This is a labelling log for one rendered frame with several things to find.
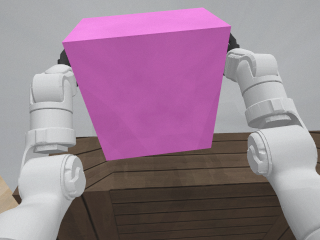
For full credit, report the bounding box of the carton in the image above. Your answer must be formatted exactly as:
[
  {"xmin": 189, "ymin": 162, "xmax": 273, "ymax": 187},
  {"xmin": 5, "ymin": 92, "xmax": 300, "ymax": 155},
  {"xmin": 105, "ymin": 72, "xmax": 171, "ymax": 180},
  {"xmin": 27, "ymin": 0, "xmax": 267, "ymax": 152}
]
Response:
[{"xmin": 62, "ymin": 7, "xmax": 231, "ymax": 161}]

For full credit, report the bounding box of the pedestal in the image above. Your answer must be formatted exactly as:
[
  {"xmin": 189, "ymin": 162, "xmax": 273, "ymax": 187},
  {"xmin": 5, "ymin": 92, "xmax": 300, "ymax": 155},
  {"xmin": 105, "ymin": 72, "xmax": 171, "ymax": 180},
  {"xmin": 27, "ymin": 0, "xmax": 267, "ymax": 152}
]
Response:
[{"xmin": 12, "ymin": 130, "xmax": 320, "ymax": 240}]

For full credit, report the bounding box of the robot left forearm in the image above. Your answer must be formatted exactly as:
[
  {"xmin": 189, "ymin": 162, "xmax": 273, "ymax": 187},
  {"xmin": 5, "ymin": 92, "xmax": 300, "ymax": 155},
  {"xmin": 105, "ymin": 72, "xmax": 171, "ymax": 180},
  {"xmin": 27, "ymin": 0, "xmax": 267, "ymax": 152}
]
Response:
[{"xmin": 18, "ymin": 64, "xmax": 78, "ymax": 199}]

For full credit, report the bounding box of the robot right forearm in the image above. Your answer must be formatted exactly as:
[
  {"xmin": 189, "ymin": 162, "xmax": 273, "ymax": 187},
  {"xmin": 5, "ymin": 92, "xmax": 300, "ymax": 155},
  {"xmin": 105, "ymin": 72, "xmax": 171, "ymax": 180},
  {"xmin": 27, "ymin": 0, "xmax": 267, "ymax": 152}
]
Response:
[{"xmin": 223, "ymin": 48, "xmax": 318, "ymax": 166}]

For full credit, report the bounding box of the robot left upper arm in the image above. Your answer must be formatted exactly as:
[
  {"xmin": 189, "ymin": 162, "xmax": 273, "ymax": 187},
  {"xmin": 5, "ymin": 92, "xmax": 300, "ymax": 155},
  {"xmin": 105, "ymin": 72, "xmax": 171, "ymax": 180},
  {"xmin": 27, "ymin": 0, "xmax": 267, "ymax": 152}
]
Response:
[{"xmin": 0, "ymin": 154, "xmax": 86, "ymax": 240}]

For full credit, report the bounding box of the robot right upper arm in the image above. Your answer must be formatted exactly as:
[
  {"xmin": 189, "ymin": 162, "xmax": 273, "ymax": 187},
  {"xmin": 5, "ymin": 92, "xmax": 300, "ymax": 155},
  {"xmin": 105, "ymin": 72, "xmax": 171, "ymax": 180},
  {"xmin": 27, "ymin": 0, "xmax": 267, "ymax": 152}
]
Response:
[{"xmin": 247, "ymin": 125, "xmax": 320, "ymax": 240}]

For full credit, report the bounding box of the robot right hand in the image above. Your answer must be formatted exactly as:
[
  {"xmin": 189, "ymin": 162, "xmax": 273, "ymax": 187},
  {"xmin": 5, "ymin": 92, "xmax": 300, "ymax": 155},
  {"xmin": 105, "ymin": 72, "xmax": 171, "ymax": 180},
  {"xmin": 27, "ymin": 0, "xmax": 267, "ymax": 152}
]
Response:
[{"xmin": 223, "ymin": 33, "xmax": 240, "ymax": 76}]

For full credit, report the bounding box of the robot left hand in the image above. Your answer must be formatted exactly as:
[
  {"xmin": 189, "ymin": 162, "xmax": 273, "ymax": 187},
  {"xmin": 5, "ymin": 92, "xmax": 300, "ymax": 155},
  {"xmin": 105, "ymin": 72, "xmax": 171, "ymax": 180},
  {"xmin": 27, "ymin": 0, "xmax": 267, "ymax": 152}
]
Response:
[{"xmin": 57, "ymin": 49, "xmax": 78, "ymax": 87}]

